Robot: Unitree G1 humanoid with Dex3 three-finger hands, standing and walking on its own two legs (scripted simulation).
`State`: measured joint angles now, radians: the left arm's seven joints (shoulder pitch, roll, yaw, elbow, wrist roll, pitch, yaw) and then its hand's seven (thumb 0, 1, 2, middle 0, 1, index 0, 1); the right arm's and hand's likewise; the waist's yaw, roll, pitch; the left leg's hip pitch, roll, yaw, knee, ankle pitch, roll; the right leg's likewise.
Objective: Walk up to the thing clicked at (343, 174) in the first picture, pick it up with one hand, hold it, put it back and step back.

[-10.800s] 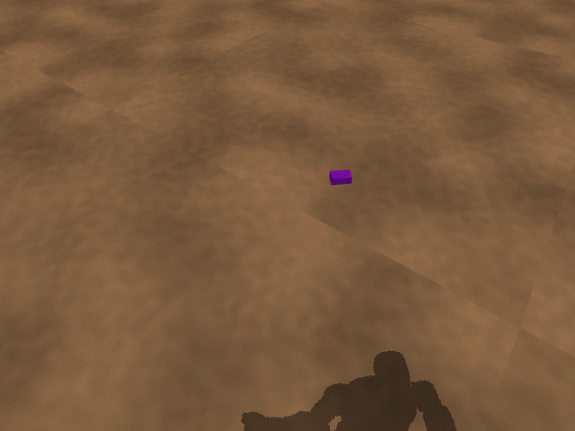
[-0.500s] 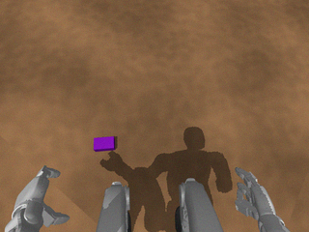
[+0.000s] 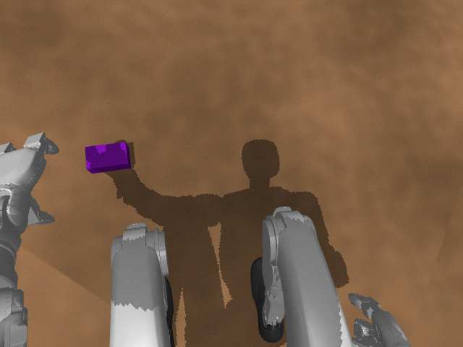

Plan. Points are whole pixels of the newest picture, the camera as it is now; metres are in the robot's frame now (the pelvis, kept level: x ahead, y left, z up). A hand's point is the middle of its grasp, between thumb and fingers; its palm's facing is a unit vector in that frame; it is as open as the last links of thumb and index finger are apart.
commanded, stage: rise first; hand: left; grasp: from above
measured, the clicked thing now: (108, 157) +0.54 +0.27 -0.38
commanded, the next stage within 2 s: none
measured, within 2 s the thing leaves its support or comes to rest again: neither
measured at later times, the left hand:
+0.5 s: hand (56, 169) +0.46 +0.32 -0.21, palm faces -0.45 -0.03 -0.89, open 13.6 cm
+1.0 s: hand (66, 161) +0.49 +0.32 -0.24, palm faces -0.46 -0.05 -0.89, open 13.6 cm
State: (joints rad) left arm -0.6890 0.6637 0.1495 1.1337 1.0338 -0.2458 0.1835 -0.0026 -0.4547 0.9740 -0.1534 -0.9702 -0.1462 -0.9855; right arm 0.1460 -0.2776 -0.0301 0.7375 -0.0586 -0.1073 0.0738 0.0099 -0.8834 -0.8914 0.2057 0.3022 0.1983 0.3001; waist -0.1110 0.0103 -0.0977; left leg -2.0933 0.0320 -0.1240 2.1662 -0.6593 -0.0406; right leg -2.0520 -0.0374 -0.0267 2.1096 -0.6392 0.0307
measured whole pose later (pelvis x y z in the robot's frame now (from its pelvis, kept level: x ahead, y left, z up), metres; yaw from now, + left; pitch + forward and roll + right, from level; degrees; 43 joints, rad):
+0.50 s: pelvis +0.00 +0.01 -0.06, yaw -2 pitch +33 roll -8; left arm -0.93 0.80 0.14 1.39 1.32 -0.31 0.34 0.00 -0.42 0.93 -0.17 -0.88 -0.17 -0.89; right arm 0.13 -0.27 0.03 0.76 -0.16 -0.02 0.13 0.00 -0.91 -0.90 0.21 0.30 0.20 0.30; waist -0.20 -0.02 -0.05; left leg -2.28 0.01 -0.15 2.36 -0.68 -0.02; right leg -2.20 -0.03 -0.03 2.27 -0.66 0.06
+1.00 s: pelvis +0.01 +0.01 -0.07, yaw -4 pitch +34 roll -9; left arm -0.98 0.86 0.16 1.43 1.30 -0.27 0.35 0.00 -0.43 0.93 -0.17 -0.91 -0.17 -0.92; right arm 0.15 -0.28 0.08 0.73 -0.18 -0.02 0.15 0.00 -0.92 -0.90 0.21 0.30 0.20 0.30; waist -0.25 -0.02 -0.01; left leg -2.32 0.01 -0.17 2.41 -0.70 -0.02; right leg -2.23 -0.02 -0.04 2.30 -0.68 0.07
